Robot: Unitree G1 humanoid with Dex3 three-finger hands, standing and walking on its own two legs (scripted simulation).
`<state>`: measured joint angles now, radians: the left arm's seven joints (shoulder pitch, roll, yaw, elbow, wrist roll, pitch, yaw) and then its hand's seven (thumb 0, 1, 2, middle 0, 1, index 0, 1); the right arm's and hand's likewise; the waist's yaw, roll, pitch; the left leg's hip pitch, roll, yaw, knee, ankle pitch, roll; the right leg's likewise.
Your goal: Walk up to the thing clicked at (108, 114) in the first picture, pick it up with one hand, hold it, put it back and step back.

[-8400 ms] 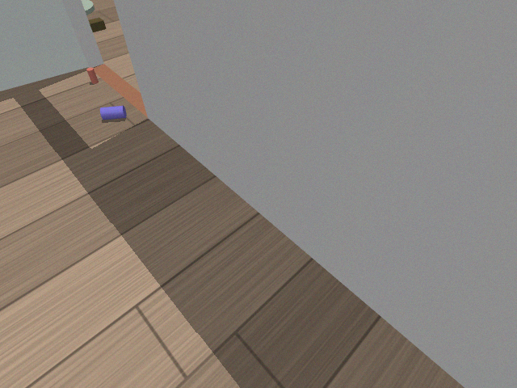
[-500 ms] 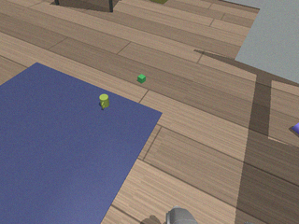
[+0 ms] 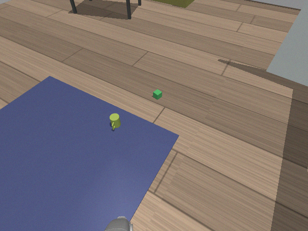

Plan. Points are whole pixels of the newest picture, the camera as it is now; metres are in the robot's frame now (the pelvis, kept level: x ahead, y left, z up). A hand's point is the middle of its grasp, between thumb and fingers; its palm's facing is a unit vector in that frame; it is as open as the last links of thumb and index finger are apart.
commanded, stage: walk up
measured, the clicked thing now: out of the picture +0.63 -1.36 -0.73
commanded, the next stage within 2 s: stand in 1.72 s
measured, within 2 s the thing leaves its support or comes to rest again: neither
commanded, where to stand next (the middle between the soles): +0.25 +0.03 m, yaw -1 degrees
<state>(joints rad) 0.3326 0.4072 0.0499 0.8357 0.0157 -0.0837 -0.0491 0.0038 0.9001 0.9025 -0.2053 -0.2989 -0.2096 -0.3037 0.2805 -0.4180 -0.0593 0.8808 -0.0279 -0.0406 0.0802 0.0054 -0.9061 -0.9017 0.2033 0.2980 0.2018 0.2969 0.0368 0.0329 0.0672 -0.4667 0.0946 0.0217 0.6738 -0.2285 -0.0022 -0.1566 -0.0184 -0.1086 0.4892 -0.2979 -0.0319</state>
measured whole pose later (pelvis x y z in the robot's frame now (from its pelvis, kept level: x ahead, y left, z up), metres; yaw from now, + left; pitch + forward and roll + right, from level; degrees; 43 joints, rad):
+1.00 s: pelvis +0.18 -0.03 -0.01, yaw +3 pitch -2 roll +0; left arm 0.24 0.38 0.05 0.93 0.04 -0.05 0.00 0.00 0.90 0.90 -0.21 -0.30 -0.21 -0.30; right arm 0.28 -0.44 -0.06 1.01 -0.04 0.04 0.04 0.00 -0.91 -0.90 0.20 0.30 0.20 0.30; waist 0.02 0.05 0.06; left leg -0.29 0.05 -0.03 0.65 -0.40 0.01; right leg -0.35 -0.04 -0.10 0.59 -0.22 -0.03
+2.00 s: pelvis +0.19 -0.02 +0.01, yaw +2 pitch -3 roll +1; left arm 0.07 0.34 -0.01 1.14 0.01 -0.02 0.00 0.00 0.90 0.90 -0.20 -0.30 -0.21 -0.30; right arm 0.10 -0.34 -0.02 1.16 -0.01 0.00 0.02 0.00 -0.90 -0.90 0.20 0.30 0.20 0.30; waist -0.01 -0.02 0.05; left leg -0.07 0.03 0.02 0.31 -0.24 0.00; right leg -0.17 -0.02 -0.01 0.35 -0.12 -0.01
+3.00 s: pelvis +0.19 +0.03 +0.00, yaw -15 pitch +0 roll -1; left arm 0.29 0.37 0.07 0.88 0.06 0.00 0.02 0.01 0.90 0.90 -0.21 -0.30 -0.21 -0.30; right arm 0.08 -0.46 -0.10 0.88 -0.05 0.06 0.05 0.00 -0.91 -0.90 0.20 0.30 0.20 0.30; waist 0.05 0.06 0.09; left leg -0.38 -0.01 -0.12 0.77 -0.46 -0.03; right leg -0.31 0.09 0.26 0.42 -0.11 0.02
